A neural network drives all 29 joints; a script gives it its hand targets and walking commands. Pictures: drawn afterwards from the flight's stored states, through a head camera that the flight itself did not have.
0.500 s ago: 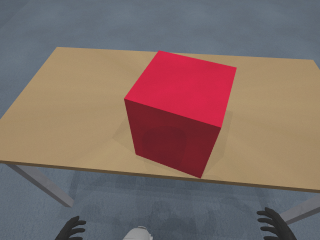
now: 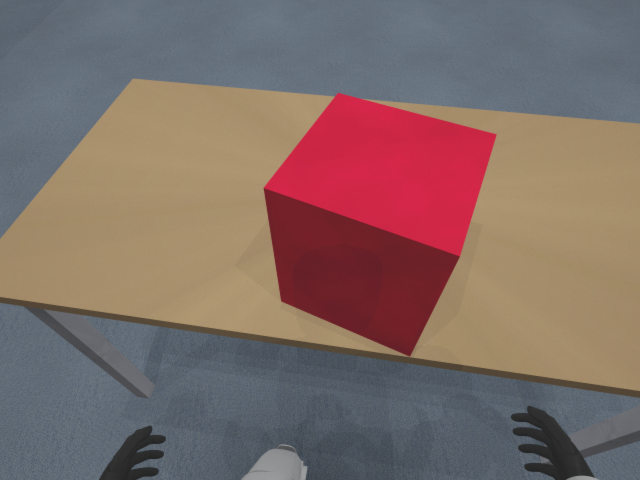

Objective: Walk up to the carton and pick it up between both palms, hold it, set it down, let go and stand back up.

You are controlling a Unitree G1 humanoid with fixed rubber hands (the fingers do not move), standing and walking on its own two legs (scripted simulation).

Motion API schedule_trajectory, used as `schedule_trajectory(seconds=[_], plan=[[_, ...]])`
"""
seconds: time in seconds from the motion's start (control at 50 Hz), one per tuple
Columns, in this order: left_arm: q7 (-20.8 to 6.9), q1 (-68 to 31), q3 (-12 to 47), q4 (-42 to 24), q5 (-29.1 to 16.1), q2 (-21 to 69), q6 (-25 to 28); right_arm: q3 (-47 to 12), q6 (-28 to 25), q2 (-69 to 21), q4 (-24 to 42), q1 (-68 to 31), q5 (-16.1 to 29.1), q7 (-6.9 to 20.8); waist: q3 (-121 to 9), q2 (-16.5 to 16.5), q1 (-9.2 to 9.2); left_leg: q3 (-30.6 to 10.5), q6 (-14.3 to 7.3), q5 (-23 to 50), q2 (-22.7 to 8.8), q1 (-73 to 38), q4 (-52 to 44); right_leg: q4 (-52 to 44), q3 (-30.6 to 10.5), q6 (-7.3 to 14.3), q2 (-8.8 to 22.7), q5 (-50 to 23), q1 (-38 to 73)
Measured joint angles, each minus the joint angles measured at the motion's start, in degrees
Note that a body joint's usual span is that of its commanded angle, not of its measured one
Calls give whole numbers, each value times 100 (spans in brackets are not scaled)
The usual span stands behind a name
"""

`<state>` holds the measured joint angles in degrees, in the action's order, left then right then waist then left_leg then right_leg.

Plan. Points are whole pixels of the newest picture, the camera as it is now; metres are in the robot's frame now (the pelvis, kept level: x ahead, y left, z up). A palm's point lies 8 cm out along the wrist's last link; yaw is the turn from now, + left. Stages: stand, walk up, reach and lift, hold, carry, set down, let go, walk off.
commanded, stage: walk up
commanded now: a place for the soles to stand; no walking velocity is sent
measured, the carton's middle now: (375, 228) +0.42 -0.04 +0.05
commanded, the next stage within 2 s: reach and lift in 0.06 s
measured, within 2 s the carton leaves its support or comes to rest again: neither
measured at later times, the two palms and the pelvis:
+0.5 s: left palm (177, 376) +0.24 +0.22 -0.05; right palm (580, 441) +0.17 -0.27 -0.03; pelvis +0.04 -0.01 +0.02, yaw -9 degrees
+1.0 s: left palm (161, 375) +0.24 +0.23 -0.03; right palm (542, 419) +0.19 -0.22 -0.01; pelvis +0.06 +0.01 +0.03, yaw -11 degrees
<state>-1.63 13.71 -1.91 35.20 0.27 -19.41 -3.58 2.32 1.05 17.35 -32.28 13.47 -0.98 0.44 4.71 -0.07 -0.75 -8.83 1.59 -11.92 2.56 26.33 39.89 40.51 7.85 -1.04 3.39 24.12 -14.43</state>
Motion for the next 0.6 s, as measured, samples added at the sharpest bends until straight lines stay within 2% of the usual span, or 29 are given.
schedule_trajectory(seconds=[0.1, 0.18, 0.26, 0.32, 0.4, 0.5, 0.6], plan=[[19, 152, -38, 43, 2, -19, 115, 19, 42, -14, -24, -6, -33, -34, -30, -14, -22, -117, 64, 176, -32, -24, -272, -235, -56, 85, -145, -141, 8], [203, 282, -238, -556, 161, 36, -551, 251, -1173, -236, -1485, -667, -153, -1, -7, 254, -171, 292, 95, -9, -108, -180, -134, 216, -389, 150, -104, 76, -133], [195, 22, -200, -885, 82, 196, -887, 110, -1700, -452, -1972, -851, -221, -37, 27, 431, -106, 468, 69, -214, -188, -585, -94, 222, -538, 133, -135, 54, 204], [199, -216, -132, -902, 6, 305, -1045, 58, -1719, -623, -1905, -772, -273, -39, -85, 530, -30, 576, 120, -186, -283, -988, -376, -129, -634, 131, -200, 78, 587], [217, -501, -152, -816, 10, 377, -1113, -3, -1558, -697, -1504, -622, -261, -97, -201, 591, 9, 731, 100, -79, -369, -1460, -884, -718, -771, 108, -252, -175, 1015], [112, -614, -274, -738, 71, 411, -1123, -101, -1308, -612, -969, -505, -72, -218, -50, 516, -80, 902, 40, 85, -393, -1845, -1416, -1342, -921, 56, -246, -452, 1369], [51, -377, -415, -781, -40, 471, -759, -89, -1345, -593, -573, -282, 115, -377, 117, 385, -158, 1034, -35, 205, -373, -1921, -1742, -1761, -1031, -23, -204, -667, 1439]])
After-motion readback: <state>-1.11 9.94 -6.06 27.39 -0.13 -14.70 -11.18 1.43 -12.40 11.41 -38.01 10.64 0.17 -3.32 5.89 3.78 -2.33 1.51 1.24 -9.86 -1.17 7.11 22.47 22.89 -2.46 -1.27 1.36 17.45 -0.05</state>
